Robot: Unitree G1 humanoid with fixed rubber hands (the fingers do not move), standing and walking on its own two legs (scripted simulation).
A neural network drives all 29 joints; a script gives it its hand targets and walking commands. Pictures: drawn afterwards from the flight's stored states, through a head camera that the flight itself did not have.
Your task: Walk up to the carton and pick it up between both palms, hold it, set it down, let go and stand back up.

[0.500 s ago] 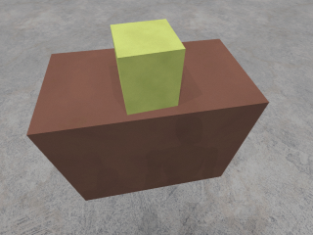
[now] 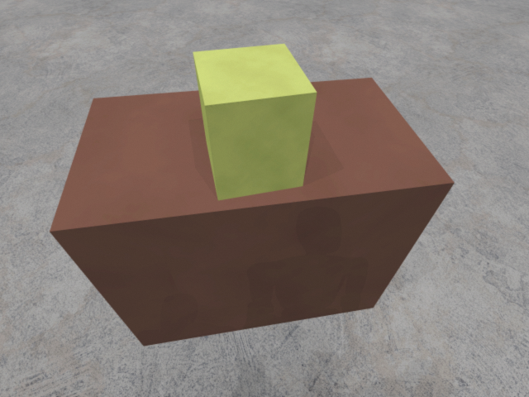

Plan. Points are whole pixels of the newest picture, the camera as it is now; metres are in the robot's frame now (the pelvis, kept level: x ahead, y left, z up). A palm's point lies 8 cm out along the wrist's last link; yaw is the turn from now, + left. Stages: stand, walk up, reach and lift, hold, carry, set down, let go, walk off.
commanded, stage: stand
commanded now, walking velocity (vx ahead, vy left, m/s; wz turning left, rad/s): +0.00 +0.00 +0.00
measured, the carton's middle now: (250, 122) +0.65 +0.02 +0.06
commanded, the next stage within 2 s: walk up in 0.54 s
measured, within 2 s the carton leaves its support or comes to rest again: neither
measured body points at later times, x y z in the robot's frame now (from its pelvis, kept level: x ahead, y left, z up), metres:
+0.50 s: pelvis -0.01 +0.01 +0.00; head +0.01 +0.01 +0.45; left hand -0.04 +0.21 -0.16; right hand -0.06 -0.18 -0.16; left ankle -0.06 +0.13 -0.74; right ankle -0.06 -0.11 -0.74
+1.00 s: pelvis +0.01 -0.01 -0.01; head +0.01 -0.04 +0.44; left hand +0.04 +0.21 -0.16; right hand -0.09 -0.21 -0.18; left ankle -0.06 +0.13 -0.74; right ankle +0.00 -0.11 -0.74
